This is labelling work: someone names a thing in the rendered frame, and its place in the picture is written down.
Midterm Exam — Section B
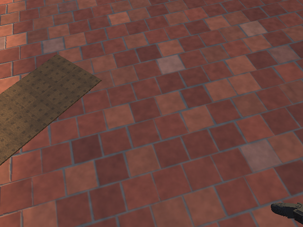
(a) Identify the right robot hand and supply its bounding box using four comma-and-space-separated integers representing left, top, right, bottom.
271, 202, 303, 224

